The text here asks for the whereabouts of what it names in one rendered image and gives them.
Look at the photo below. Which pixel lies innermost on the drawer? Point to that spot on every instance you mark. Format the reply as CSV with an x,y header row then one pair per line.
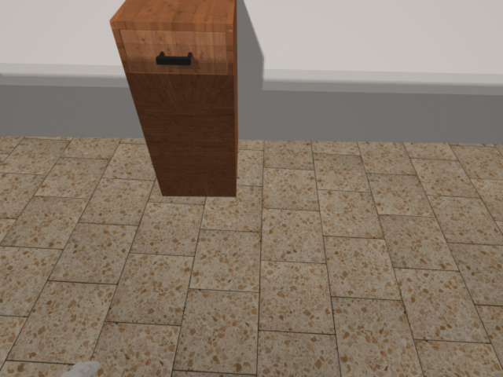
x,y
208,48

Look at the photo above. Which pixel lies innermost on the left robot hand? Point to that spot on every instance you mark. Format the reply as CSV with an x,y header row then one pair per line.
x,y
81,369

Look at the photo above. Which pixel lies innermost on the cabinet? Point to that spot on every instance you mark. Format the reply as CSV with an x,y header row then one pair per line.
x,y
189,120

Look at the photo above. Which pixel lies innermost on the handle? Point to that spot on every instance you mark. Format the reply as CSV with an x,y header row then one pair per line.
x,y
161,59

